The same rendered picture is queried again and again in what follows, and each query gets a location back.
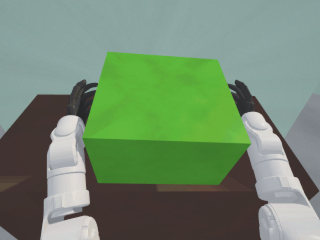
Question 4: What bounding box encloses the robot left upper arm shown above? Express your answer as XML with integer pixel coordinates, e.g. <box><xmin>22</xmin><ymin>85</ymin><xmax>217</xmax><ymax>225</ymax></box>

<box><xmin>42</xmin><ymin>215</ymin><xmax>100</xmax><ymax>240</ymax></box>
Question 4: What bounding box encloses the robot left forearm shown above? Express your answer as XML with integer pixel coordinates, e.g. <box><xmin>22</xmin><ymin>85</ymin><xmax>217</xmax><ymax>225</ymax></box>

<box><xmin>40</xmin><ymin>115</ymin><xmax>90</xmax><ymax>240</ymax></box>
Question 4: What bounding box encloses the robot left hand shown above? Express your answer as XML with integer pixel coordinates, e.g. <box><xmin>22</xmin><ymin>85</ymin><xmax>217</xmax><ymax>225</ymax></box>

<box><xmin>65</xmin><ymin>79</ymin><xmax>98</xmax><ymax>124</ymax></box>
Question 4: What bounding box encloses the carton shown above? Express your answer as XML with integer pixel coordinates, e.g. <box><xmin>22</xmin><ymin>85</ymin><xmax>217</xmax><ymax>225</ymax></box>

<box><xmin>82</xmin><ymin>52</ymin><xmax>252</xmax><ymax>185</ymax></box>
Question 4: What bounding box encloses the pedestal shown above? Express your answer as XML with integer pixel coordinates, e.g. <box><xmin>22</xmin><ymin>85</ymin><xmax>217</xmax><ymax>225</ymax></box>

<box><xmin>0</xmin><ymin>94</ymin><xmax>319</xmax><ymax>240</ymax></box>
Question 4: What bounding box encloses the robot right upper arm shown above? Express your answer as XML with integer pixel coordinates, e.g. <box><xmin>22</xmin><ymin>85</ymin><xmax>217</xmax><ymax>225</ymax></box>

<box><xmin>258</xmin><ymin>203</ymin><xmax>320</xmax><ymax>240</ymax></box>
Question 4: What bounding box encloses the robot right forearm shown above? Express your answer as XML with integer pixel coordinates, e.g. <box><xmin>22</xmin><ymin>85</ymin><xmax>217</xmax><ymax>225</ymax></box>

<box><xmin>241</xmin><ymin>111</ymin><xmax>320</xmax><ymax>223</ymax></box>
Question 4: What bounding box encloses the robot right hand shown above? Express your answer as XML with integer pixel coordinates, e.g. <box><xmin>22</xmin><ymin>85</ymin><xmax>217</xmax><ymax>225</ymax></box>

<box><xmin>228</xmin><ymin>79</ymin><xmax>256</xmax><ymax>117</ymax></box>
